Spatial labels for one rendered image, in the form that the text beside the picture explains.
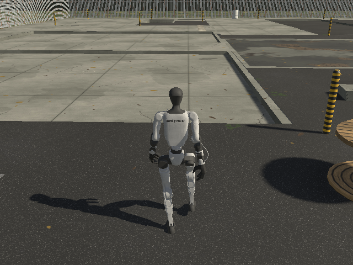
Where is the robot left hand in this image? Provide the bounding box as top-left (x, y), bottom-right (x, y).
top-left (149, 152), bottom-right (161, 164)

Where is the robot right upper arm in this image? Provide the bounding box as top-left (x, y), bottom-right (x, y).
top-left (188, 111), bottom-right (200, 143)

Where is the robot right hand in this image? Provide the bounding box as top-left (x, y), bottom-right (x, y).
top-left (192, 164), bottom-right (206, 181)

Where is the left robot foot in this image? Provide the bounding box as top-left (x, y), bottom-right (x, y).
top-left (167, 220), bottom-right (175, 234)

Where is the robot left thigh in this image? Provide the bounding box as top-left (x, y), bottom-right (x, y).
top-left (158, 155), bottom-right (173, 199)

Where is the robot left upper arm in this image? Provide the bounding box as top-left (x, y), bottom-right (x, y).
top-left (152, 111), bottom-right (165, 141)

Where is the robot left forearm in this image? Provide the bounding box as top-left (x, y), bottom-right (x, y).
top-left (149, 133), bottom-right (158, 154)

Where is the robot right forearm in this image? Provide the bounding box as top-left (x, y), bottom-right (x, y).
top-left (194, 135), bottom-right (205, 165)

